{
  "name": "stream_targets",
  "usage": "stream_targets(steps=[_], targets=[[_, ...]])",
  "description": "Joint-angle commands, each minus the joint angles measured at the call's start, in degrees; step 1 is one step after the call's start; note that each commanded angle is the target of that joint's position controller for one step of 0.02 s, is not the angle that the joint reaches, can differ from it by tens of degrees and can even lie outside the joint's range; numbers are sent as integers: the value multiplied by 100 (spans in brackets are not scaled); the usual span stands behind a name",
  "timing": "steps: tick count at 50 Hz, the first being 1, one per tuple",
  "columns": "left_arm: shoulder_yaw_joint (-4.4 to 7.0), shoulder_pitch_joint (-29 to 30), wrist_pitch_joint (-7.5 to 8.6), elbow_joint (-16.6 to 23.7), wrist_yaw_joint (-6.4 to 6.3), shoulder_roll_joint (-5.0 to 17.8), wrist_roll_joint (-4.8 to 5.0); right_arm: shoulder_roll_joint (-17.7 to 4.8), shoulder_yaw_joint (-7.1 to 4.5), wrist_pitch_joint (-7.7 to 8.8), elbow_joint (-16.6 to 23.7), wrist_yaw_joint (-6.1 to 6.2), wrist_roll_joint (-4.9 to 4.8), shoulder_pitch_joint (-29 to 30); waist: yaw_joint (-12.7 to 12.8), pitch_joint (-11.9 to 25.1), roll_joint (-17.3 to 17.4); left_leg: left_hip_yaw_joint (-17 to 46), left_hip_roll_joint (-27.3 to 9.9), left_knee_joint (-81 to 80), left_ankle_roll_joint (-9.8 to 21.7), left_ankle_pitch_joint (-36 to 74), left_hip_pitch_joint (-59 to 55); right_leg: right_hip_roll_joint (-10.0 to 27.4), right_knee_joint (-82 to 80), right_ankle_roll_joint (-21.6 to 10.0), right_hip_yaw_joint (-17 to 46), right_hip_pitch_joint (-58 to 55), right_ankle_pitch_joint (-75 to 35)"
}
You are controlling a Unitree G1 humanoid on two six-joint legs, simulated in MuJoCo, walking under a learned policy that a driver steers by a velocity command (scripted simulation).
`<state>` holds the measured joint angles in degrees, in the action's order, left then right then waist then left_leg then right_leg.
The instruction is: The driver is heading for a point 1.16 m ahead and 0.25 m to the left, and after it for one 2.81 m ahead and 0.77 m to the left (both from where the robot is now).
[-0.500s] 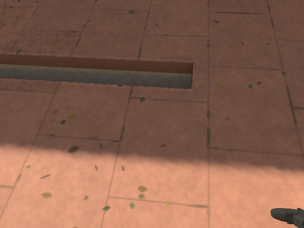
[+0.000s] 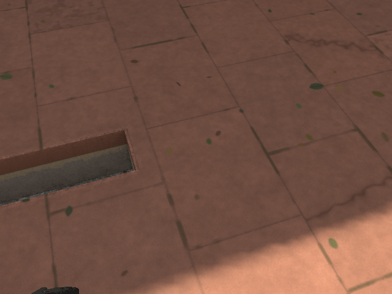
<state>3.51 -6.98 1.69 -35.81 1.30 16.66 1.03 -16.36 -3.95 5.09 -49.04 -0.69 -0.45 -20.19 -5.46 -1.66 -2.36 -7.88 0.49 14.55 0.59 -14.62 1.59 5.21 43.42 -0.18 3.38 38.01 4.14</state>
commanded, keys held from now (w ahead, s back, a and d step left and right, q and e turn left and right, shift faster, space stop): w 0.40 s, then w+q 0.60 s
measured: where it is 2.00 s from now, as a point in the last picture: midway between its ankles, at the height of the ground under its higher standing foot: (139, 173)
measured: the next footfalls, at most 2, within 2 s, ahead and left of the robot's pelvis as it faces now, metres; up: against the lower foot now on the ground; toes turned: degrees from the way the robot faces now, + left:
right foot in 0.14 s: +0.24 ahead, -0.14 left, +0.00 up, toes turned -3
left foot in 0.66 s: +0.55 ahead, +0.10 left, +0.00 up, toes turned +5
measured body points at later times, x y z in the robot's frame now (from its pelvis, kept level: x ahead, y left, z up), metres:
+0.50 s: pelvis +0.28 -0.05 +0.00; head +0.30 -0.05 +0.45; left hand +0.32 +0.24 -0.11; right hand +0.46 -0.30 -0.10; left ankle +0.46 +0.12 -0.69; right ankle +0.20 -0.14 -0.74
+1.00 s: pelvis +0.56 +0.03 +0.00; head +0.59 +0.05 +0.45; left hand +0.70 +0.32 -0.09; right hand +0.68 -0.24 -0.11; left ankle +0.52 +0.09 -0.74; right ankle +0.78 -0.12 -0.68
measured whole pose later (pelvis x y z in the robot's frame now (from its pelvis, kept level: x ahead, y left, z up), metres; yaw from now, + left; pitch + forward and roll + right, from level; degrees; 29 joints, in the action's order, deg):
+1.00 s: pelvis +0.56 +0.03 +0.00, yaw +15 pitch +2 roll +0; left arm 2.8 -5.2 5.5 -40.2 -0.2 16.7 -0.6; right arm -15.5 -3.7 2.4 -43.4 0.2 -0.9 -19.1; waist -3.9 -1.7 -1.4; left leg 7.5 6.8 19.7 5.2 -12.1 8.8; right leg 4.3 38.8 3.0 6.3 37.8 0.6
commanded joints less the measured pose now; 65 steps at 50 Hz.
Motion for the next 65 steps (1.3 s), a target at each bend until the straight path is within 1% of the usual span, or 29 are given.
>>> stream_targets(steps=[1,4,6,7,8,9,10,12,15,18,24,29,31,33,34,35,36,37,39,43,49,54,57,58,59,60,61,62,65], targets=[[-29,643,143,540,101,139,21,-1049,-212,24,254,11,-98,144,71,-205,588,719,-1494,-559,957,1731,110,-120,-689,-89,-323,-286,-242],[39,680,158,627,135,332,4,-1199,-242,-87,92,26,-167,37,248,-165,750,685,-1691,-123,840,2795,-389,-306,-1118,-340,-479,-615,362],[249,-486,147,281,91,678,-53,-1188,-204,-144,36,64,-193,111,960,570,741,272,-1406,1305,590,4409,-158,-680,-1569,-632,-777,-2466,112],[397,-1419,110,41,15,1019,-66,-972,-102,-123,100,91,-91,107,1368,1190,556,113,-1167,2637,357,3560,835,-262,-1343,-848,-233,-4085,-86],[511,-1893,93,-33,-49,1714,-128,-302,145,-19,374,34,72,-374,1132,2007,-928,117,-298,5015,-53,54,3224,1387,-1553,-1791,2548,-6213,513],[401,-1975,106,-19,-36,1323,-59,-566,99,114,266,-2,-20,-191,1274,2595,-891,1119,-59,5952,-53,-1862,3882,1786,-2377,-2079,3965,-6280,943],[286,-1630,148,-45,-6,1060,-67,-924,-18,169,452,-43,-208,290,1242,1657,-638,1214,-369,6186,22,-1581,4403,1562,-2471,-1810,3103,-5614,929],[166,-966,189,-55,18,667,-69,-806,5,164,521,-16,-105,700,876,669,-194,1053,-779,5516,43,-725,4161,1041,-2723,-1512,1795,-4053,255],[140,-609,298,-87,27,519,-103,-560,13,-35,365,-17,-37,366,437,428,-251,1100,-942,4961,-78,-169,3367,796,-3278,-1495,1156,-2966,-295],[187,-734,383,-280,-17,664,-100,-431,50,-121,491,27,30,779,443,143,-85,1091,-948,4190,-232,524,3647,745,-3532,-1523,695,-2783,-648],[239,-1168,350,-627,-125,858,-74,-260,154,-44,696,-126,-65,1791,846,-157,-75,877,-656,2309,-119,2190,3458,643,-3667,-1146,-145,-3071,-340],[300,-1386,247,-911,-170,912,-31,-358,117,-49,1007,-276,-80,2212,927,-291,-52,912,-470,1838,237,1498,3732,1045,-3237,-914,-448,-4124,-826],[328,-1253,174,-907,-222,1005,-21,-485,45,-71,1024,-297,-33,1923,707,-32,-216,624,-206,1819,424,939,3189,1036,-2590,-740,-648,-4338,-2467],[290,-1237,81,-839,-324,955,-55,-933,-235,-101,681,-242,-41,512,27,841,-95,395,246,1670,726,1046,1100,621,-576,-383,-1122,-3802,-3654],[165,-1550,132,-647,-371,688,-230,-1553,-420,-140,620,-162,-53,-255,-77,1557,893,2174,-877,1801,1281,1380,-767,216,1422,-80,-1232,-2173,-1736],[-51,-2027,305,-571,-250,77,-284,-1675,-397,-118,620,-213,-133,-296,309,2200,1862,5174,-1862,762,2199,-155,-2320,-909,2977,211,-438,-55,2817],[63,-1415,469,-571,-168,630,-30,-1181,-282,-108,650,-218,-127,-401,-75,2073,1273,5256,-1805,290,1956,-850,-2326,-630,3378,51,309,553,2767],[101,-841,567,-373,-136,797,113,-1008,-237,-92,706,-193,-83,-80,-80,1274,980,4511,-1643,240,1736,-574,-1645,-403,3261,-66,231,868,2260],[110,-525,619,-304,-198,736,-92,-811,-174,-99,878,-136,2,509,287,601,302,3568,-1297,114,1575,502,-138,-25,2426,-86,196,361,1568],[113,-702,407,-276,-218,544,-173,-731,-159,-97,1050,-22,17,705,637,398,551,2858,-962,-228,1638,1570,943,51,1512,179,92,-241,1181],[-20,501,468,-51,-118,291,-159,-922,-240,-219,938,157,-82,198,195,157,665,2317,-499,-134,1190,1237,1457,-373,-789,370,-14,-815,-881],[53,874,578,34,10,568,-58,-880,-248,-338,865,190,-115,-155,134,83,757,3095,-760,433,1090,771,710,-540,-1598,235,205,-1062,-518],[196,-55,657,-221,-31,845,-89,-806,-229,-379,970,192,-67,14,639,428,994,3213,-576,1312,858,1405,632,-532,-1948,-87,76,-2328,8],[271,-807,693,-318,-85,1065,-188,-521,-121,-347,1055,137,-30,85,1014,1089,667,2859,-291,2550,680,1114,1155,165,-1739,-408,648,-3658,182],[414,-1576,637,-496,-119,1566,-286,-122,-6,-277,1219,129,-139,-571,937,1976,-790,1988,537,4583,228,-526,3025,1473,-1908,-1310,2853,-5716,1274],[358,-1667,586,-593,-78,1264,-114,-415,-5,-217,1251,142,-172,-567,965,1888,-1494,1870,327,5522,149,-1962,4105,1940,-2482,-1525,4238,-5804,2439],[236,-1367,558,-496,-97,832,-63,-874,-123,-226,1238,138,-180,-111,1078,1066,-815,1915,28,5876,121,-1494,4439,1719,-2626,-1276,3547,-5129,2804],[182,-1045,506,-443,-110,693,-111,-908,-146,-263,1288,143,-132,219,1011,581,-403,1693,-177,5887,96,-1025,4333,1487,-2693,-1064,2744,-4444,2221],[80,-490,475,-523,-101,459,-176,-736,-204,-357,1366,75,-77,355,607,-87,-389,1616,-574,5030,46,-369,3578,929,-3110,-874,1190,-2894,468]])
